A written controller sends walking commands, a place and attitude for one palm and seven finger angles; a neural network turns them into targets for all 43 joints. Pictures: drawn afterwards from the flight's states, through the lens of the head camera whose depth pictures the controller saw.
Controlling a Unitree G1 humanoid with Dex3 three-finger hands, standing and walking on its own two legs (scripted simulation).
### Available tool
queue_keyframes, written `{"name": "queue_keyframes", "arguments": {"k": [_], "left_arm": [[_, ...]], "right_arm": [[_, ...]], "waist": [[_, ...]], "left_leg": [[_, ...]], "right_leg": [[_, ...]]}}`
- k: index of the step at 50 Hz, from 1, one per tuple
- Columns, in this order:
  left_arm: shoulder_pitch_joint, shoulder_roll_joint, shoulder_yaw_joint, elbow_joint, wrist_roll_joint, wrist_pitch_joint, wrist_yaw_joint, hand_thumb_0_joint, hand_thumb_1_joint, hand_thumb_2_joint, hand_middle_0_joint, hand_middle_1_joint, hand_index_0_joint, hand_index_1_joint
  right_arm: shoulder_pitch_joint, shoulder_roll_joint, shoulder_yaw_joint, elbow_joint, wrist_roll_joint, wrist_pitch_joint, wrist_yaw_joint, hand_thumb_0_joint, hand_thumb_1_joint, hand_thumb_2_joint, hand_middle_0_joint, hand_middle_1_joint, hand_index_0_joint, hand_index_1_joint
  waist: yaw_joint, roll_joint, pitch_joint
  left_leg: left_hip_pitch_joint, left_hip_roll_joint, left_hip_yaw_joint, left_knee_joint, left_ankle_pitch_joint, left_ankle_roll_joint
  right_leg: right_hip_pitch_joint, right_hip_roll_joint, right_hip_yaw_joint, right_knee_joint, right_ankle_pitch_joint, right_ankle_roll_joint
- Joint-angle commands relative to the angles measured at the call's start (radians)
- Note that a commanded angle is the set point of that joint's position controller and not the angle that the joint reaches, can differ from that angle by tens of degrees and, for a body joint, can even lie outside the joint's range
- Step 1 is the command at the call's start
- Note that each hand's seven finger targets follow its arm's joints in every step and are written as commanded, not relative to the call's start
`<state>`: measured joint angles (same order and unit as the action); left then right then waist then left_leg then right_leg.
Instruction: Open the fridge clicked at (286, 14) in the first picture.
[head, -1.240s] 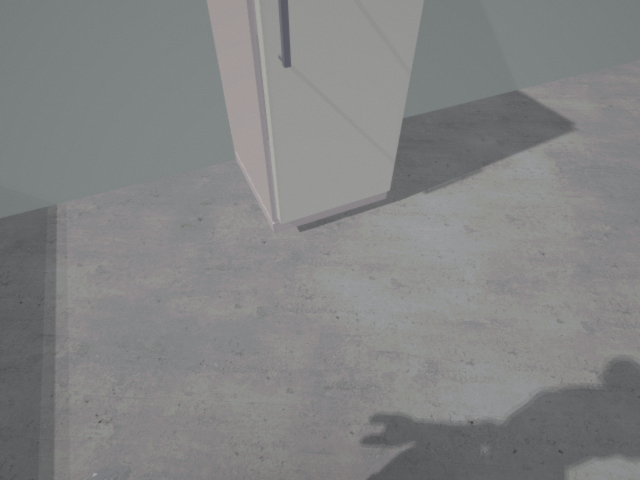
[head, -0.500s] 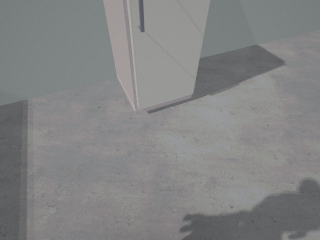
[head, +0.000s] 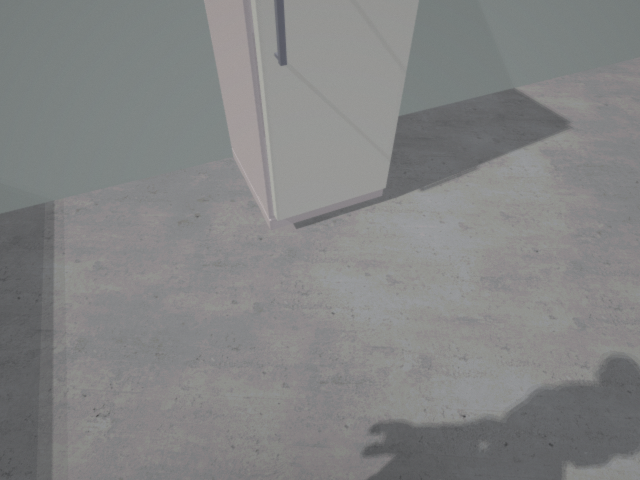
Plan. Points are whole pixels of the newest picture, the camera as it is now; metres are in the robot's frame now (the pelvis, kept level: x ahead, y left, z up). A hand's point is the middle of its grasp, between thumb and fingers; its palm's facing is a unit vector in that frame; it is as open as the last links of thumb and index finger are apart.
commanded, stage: look at it before walking up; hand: left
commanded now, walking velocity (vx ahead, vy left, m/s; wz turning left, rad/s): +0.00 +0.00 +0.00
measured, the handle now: out of the picture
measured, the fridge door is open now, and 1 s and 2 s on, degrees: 0 0 0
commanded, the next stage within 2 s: walk to a spot facing it in 0.30 s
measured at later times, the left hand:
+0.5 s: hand out of the picture +0.07 +0.24 -0.16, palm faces -0.02 -0.95 -0.33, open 7.4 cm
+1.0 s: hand out of the picture +0.12 +0.13 -0.17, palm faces -0.20 -0.96 -0.19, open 7.4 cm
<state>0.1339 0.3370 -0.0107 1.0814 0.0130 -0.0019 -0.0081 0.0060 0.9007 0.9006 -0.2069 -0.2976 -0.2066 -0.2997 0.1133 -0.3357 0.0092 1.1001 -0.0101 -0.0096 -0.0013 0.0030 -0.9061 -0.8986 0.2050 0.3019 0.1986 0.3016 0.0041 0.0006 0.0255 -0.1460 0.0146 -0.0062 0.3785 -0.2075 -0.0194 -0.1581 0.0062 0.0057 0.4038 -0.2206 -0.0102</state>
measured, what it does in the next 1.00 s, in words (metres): walks ahead, turning right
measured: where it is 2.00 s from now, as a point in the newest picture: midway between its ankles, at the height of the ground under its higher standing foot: (384, 405)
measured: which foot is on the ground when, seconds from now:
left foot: down 0.00-0.78, up 0.80-1.00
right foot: down 0.00-1.00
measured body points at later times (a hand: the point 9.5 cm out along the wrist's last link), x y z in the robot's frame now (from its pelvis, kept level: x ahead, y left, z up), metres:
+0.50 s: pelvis +0.00 +0.00 +0.00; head +0.00 +0.00 +0.45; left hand +0.07 +0.29 -0.13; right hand +0.09 -0.29 -0.13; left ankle +0.00 +0.13 -0.74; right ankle +0.00 -0.11 -0.74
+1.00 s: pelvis +0.11 -0.05 +0.00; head +0.13 -0.06 +0.44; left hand +0.14 +0.18 -0.15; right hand +0.11 -0.30 -0.16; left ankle +0.17 +0.09 -0.67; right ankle +0.06 -0.12 -0.74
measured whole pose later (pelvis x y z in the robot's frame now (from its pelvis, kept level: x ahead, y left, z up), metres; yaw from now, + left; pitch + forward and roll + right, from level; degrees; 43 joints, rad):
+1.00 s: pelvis +0.11 -0.05 +0.00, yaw -16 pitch +0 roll +0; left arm 0.39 0.15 0.03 1.03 0.03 -0.04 -0.01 0.00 0.90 0.90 -0.21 -0.30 -0.21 -0.30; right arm 0.20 -0.21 -0.05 1.00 -0.02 -0.01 0.01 0.01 -0.91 -0.90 0.20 0.30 0.19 0.30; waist 0.03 0.01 0.04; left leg -0.56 0.12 0.07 1.07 -0.27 -0.06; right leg -0.17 0.06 -0.01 0.44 -0.28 -0.07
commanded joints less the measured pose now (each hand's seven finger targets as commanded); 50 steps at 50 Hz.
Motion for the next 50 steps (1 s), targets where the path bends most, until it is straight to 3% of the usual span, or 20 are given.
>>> {"name": "queue_keyframes", "arguments": {"k": [1,8,20,23,26,29,31,32,33,35,36,37,38,39,40,41,42,44,46,50], "left_arm": [[-0.04,0.215,0.045,-0.063,-0.002,-0.026,0.018,0.0,0.9,0.9,-0.2,-0.3,-0.2,-0.3],[-0.034,0.217,0.046,-0.063,-0.002,-0.029,0.02,0.0,0.9,0.9,-0.2,-0.3,-0.2,-0.3],[-0.037,0.216,0.046,-0.06,-0.003,-0.027,0.019,0.0,0.9,0.9,-0.2,-0.3,-0.2,-0.3],[0.044,0.101,0.027,-0.038,0.001,0.003,0.018,0.0,0.9,0.9,-0.2,-0.3,-0.2,-0.3],[0.07,0.111,0.046,-0.076,0.008,0.024,-0.001,0.0,0.9,0.9,-0.2,-0.3,-0.2,-0.3],[0.092,0.085,0.061,-0.126,0.01,0.02,-0.014,0.0,0.9,0.9,-0.2,-0.3,-0.2,-0.3],[0.074,0.027,0.065,-0.161,0.007,0.005,-0.023,0.0,0.9,0.9,-0.2,-0.3,-0.2,-0.3],[0.032,0.013,0.069,-0.183,0.008,0.0,-0.027,0.0,0.9,0.9,-0.2,-0.3,-0.2,-0.3],[0.004,0.013,0.072,-0.199,0.008,-0.005,-0.031,0.0,0.9,0.9,-0.2,-0.3,-0.2,-0.3],[0.042,-0.025,0.076,-0.194,0.007,-0.013,-0.039,0.0,0.9,0.9,-0.2,-0.3,-0.2,-0.3],[0.102,-0.036,0.078,-0.172,0.008,-0.014,-0.043,0.0,0.9,0.9,-0.2,-0.3,-0.2,-0.3],[0.219,-0.042,0.084,-0.132,0.01,-0.015,-0.043,0.0,0.9,0.9,-0.2,-0.3,-0.2,-0.3],[0.366,0.026,0.101,-0.087,0.015,-0.025,-0.033,0.0,0.9,0.9,-0.2,-0.3,-0.2,-0.3],[0.491,0.148,0.129,-0.06,0.015,-0.043,-0.011,0.0,0.9,0.9,-0.2,-0.3,-0.2,-0.3],[0.515,0.14,0.121,-0.065,-0.003,-0.041,0.009,0.0,0.9,0.9,-0.2,-0.3,-0.2,-0.3],[0.442,0.116,0.115,-0.078,0.0,-0.043,0.011,0.0,0.9,0.9,-0.2,-0.3,-0.2,-0.3],[0.373,0.083,0.107,-0.097,0.004,-0.046,0.012,0.0,0.9,0.9,-0.2,-0.3,-0.2,-0.3],[0.297,0.025,0.094,-0.116,0.012,-0.056,0.017,0.0,0.9,0.9,-0.2,-0.3,-0.2,-0.3],[0.294,0.02,0.095,-0.109,0.013,-0.065,0.015,0.0,0.9,0.9,-0.2,-0.3,-0.2,-0.3],[0.312,0.017,0.098,-0.096,0.013,-0.071,0.015,0.0,0.9,0.9,-0.2,-0.3,-0.2,-0.3]], "right_arm": [[-0.045,-0.206,-0.043,-0.059,0.001,-0.024,-0.011,0.0,-0.9,-0.9,0.2,0.3,0.2,0.3],[-0.046,-0.207,-0.044,-0.06,0.003,-0.025,-0.013,0.0,-0.9,-0.9,0.2,0.3,0.2,0.3],[-0.045,-0.209,-0.041,-0.056,0.002,-0.023,-0.014,0.0,-0.9,-0.9,0.2,0.3,0.2,0.3],[0.037,-0.086,-0.019,-0.032,-0.008,-0.001,-0.01,0.0,-0.9,-0.9,0.2,0.3,0.2,0.3],[0.064,-0.104,-0.039,-0.059,-0.015,0.008,-0.009,0.0,-0.9,-0.9,0.2,0.3,0.2,0.3],[0.123,-0.132,-0.062,-0.086,-0.014,-0.001,-0.013,0.0,-0.9,-0.9,0.2,0.3,0.2,0.3],[0.178,-0.169,-0.085,-0.089,-0.01,-0.021,-0.019,0.0,-0.9,-0.9,0.2,0.3,0.2,0.3],[0.2,-0.159,-0.091,-0.09,-0.01,-0.03,-0.019,0.0,-0.9,-0.9,0.2,0.3,0.2,0.3],[0.21,-0.143,-0.09,-0.088,-0.01,-0.037,-0.02,0.0,-0.9,-0.9,0.2,0.3,0.2,0.3],[0.174,-0.119,-0.088,-0.093,-0.017,-0.042,-0.021,0.0,-0.9,-0.9,0.2,0.3,0.2,0.3],[0.151,-0.111,-0.086,-0.099,-0.018,-0.042,-0.021,0.0,-0.9,-0.9,0.2,0.3,0.2,0.3],[0.117,-0.107,-0.086,-0.104,-0.017,-0.04,-0.02,0.0,-0.9,-0.9,0.2,0.3,0.2,0.3],[0.101,-0.067,-0.079,-0.12,-0.007,-0.039,-0.012,0.0,-0.9,-0.9,0.2,0.3,0.2,0.3],[0.056,0.013,-0.059,-0.186,0.001,-0.045,-0.001,0.0,-0.9,-0.9,0.2,0.3,0.2,0.3],[-0.022,-0.018,-0.064,-0.221,-0.004,-0.05,-0.003,0.0,-0.9,-0.9,0.2,0.3,0.2,0.3],[-0.058,-0.003,-0.068,-0.216,-0.002,-0.055,0.001,0.0,-0.9,-0.9,0.2,0.3,0.2,0.3],[-0.039,0.0,-0.071,-0.209,-0.008,-0.053,0.002,0.0,-0.9,-0.9,0.2,0.3,0.2,0.3],[0.014,0.025,-0.075,-0.177,-0.017,-0.043,0.008,0.0,-0.9,-0.9,0.2,0.3,0.2,0.3],[0.05,0.051,-0.076,-0.172,-0.014,-0.031,0.01,0.0,-0.9,-0.9,0.2,0.3,0.2,0.3],[0.015,0.072,-0.082,-0.206,-0.012,-0.027,0.021,0.0,-0.9,-0.9,0.2,0.3,0.2,0.3]], "waist": [[-0.004,-0.004,-0.056],[-0.001,-0.007,-0.077],[-0.002,0.003,-0.061],[-0.001,-0.022,-0.045],[0.0,-0.017,0.085],[-0.018,0.06,0.106],[-0.039,0.194,0.077],[-0.055,0.2,0.078],[-0.059,0.166,0.077],[-0.021,0.149,0.064],[0.007,0.134,0.05],[0.064,0.098,0.013],[0.13,-0.098,-0.033],[0.164,-0.432,-0.033],[0.166,-0.25,-0.027],[0.134,-0.152,0.021],[0.096,-0.12,0.057],[0.039,-0.047,0.055],[0.015,-0.064,0.037],[0.019,-0.093,0.027]], "left_leg": [[0.017,0.101,-0.082,-0.051,0.139,0.043],[0.038,0.105,-0.08,-0.043,0.192,0.042],[0.039,0.105,-0.082,-0.063,0.166,0.04],[0.029,0.095,-0.026,-0.015,-0.041,0.019],[-0.064,0.098,-0.027,-0.015,-0.319,0.033],[-0.024,0.169,-0.104,-0.052,-0.442,0.08],[0.078,0.333,-0.256,-0.154,-0.392,0.17],[0.125,0.378,-0.257,-0.168,-0.263,0.208],[0.144,0.394,-0.227,-0.148,-0.156,0.219],[0.087,0.368,-0.09,-0.076,0.025,0.177],[0.007,0.329,-0.007,-0.014,0.034,0.14],[-0.083,0.276,0.076,0.127,-0.009,0.099],[-0.26,0.191,0.169,0.406,-0.065,0.044],[-0.579,0.043,0.217,0.761,-0.385,-0.017],[-0.63,0.078,0.058,0.841,-0.375,-0.002],[-0.64,0.105,0.028,0.881,-0.279,-0.001],[-0.628,0.13,0.012,0.874,-0.212,-0.006],[-0.54,0.142,0.022,0.795,-0.13,-0.025],[-0.514,0.132,0.041,0.731,-0.082,-0.038],[-0.525,0.118,0.055,0.625,0.006,-0.048]], "right_leg": [[0.003,-0.126,0.112,-0.076,0.15,-0.026],[0.03,-0.129,0.106,-0.072,0.22,-0.026],[0.031,-0.128,0.107,-0.09,0.191,-0.024],[-0.022,-0.107,0.137,-0.09,-0.056,-0.018],[-0.159,-0.074,0.188,-0.084,-0.335,-0.04],[-0.292,-0.011,0.156,0.066,-0.365,-0.045],[-0.394,0.038,0.002,0.343,-0.233,-0.015],[-0.457,-0.006,-0.013,0.429,-0.283,-0.005],[-0.478,-0.045,-0.006,0.449,-0.311,-0.002],[-0.363,-0.076,-0.036,0.364,-0.291,-0.002],[-0.223,-0.058,-0.076,0.286,-0.227,-0.005],[-0.048,-0.021,-0.119,0.188,-0.105,-0.01],[0.173,-0.062,-0.014,0.051,-0.103,-0.041],[0.287,-0.364,0.532,-0.149,-0.121,-0.168],[0.251,-0.409,0.657,-0.197,-0.121,-0.247],[0.173,-0.373,0.624,-0.201,-0.179,-0.259],[0.1,-0.353,0.565,-0.205,-0.206,-0.248],[0.008,-0.296,0.418,-0.193,-0.078,-0.215],[0.0,-0.253,0.323,-0.181,0.06,-0.2],[0.027,-0.207,0.262,-0.183,0.091,-0.183]]}}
